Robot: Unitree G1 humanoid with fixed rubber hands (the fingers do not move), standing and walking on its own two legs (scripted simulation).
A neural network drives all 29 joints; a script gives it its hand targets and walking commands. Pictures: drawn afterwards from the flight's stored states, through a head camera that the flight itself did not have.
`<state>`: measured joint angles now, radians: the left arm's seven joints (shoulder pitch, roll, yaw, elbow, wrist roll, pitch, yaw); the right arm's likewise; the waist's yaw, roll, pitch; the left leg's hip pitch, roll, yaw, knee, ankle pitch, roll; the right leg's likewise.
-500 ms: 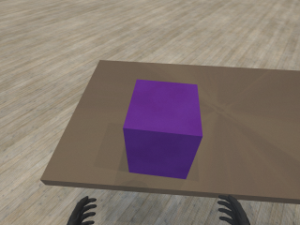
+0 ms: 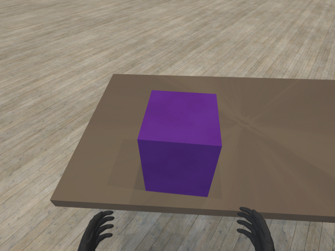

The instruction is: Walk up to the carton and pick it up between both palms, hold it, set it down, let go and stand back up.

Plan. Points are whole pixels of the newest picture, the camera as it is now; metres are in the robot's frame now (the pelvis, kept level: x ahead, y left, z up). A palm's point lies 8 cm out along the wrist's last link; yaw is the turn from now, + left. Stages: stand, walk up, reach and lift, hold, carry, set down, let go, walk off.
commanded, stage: reach and lift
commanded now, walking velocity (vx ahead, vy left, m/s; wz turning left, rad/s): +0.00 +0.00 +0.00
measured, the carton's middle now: (179, 143) +0.44 +0.01 -0.01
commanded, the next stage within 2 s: none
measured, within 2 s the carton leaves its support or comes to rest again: neither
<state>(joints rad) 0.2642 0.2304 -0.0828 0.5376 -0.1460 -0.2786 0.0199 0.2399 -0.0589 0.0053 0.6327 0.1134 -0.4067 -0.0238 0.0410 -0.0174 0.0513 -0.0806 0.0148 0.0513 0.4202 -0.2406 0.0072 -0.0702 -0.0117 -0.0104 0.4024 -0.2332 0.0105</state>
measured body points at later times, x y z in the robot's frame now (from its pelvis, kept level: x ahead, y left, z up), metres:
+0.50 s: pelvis +0.00 +0.00 +0.00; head +0.00 +0.01 +0.45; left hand +0.25 +0.21 -0.02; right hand +0.26 -0.17 -0.01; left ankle +0.00 +0.11 -0.74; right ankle +0.00 -0.13 -0.74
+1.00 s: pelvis +0.02 +0.00 +0.01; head +0.03 +0.01 +0.46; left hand +0.34 +0.20 +0.06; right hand +0.34 -0.18 +0.06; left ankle +0.00 +0.11 -0.74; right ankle +0.00 -0.13 -0.74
